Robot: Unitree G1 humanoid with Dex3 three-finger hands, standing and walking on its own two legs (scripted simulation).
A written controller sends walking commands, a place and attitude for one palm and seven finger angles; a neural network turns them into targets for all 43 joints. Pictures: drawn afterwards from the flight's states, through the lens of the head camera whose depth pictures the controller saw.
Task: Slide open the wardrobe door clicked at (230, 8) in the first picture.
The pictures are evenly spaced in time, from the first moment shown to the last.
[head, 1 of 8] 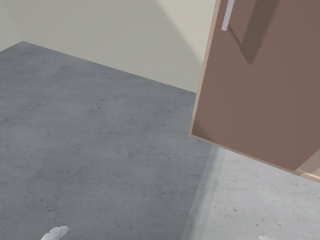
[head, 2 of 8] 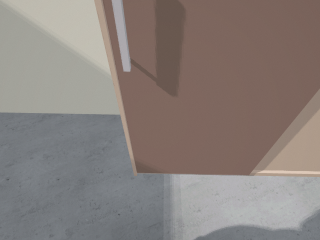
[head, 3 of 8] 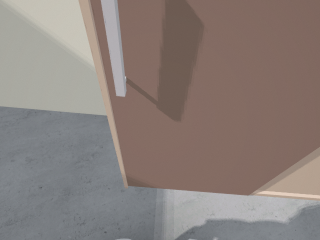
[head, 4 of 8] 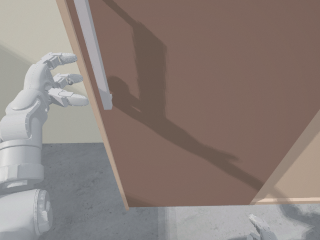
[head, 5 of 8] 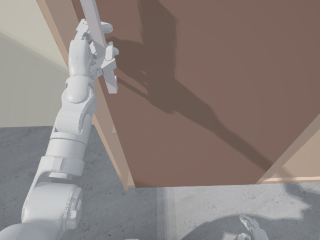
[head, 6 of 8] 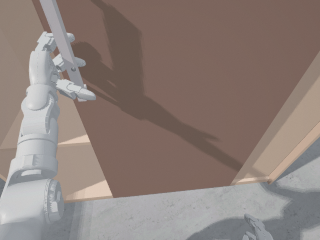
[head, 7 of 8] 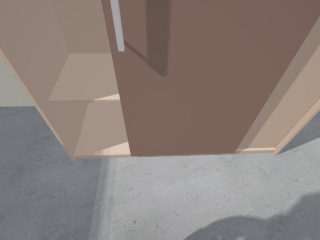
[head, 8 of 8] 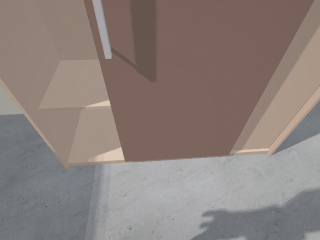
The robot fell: no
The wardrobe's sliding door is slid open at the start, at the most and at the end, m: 0.00 0.43 0.39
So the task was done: yes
